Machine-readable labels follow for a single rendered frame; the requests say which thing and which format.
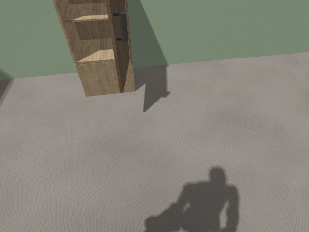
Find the cupboard door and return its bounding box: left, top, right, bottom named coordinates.
left=105, top=0, right=130, bottom=93

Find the handle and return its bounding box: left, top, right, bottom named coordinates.
left=113, top=12, right=128, bottom=42

